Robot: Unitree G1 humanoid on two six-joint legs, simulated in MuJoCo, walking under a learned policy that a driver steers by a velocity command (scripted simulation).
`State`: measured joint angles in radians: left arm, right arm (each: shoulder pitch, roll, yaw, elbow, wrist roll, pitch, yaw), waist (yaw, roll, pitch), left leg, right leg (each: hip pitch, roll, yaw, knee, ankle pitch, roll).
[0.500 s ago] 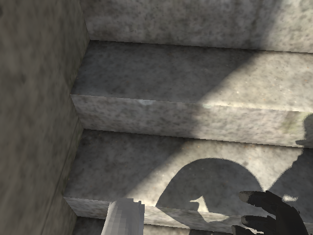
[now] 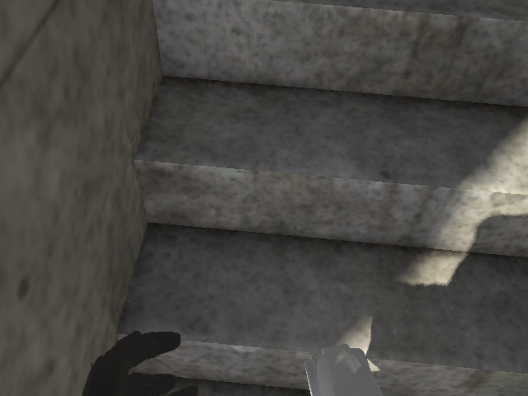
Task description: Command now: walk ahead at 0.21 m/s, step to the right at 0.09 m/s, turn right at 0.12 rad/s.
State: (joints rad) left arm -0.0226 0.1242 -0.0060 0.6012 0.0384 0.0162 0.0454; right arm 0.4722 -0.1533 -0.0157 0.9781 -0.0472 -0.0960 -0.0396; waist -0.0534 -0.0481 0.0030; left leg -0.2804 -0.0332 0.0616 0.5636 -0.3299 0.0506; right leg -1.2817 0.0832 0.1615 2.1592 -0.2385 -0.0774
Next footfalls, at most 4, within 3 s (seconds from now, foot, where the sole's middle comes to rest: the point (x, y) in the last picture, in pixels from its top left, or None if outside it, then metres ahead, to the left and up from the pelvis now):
0.26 right None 0.25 -0.20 -0.58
1.04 left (221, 285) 0.57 0.07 -0.39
1.64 right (413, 133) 0.79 -0.31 -0.20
2.34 left None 1.05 -0.12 -0.01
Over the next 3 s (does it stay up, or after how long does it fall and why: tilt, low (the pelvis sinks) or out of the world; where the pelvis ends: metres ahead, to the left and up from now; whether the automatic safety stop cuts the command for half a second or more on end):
stays up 0.97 -0.25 0.76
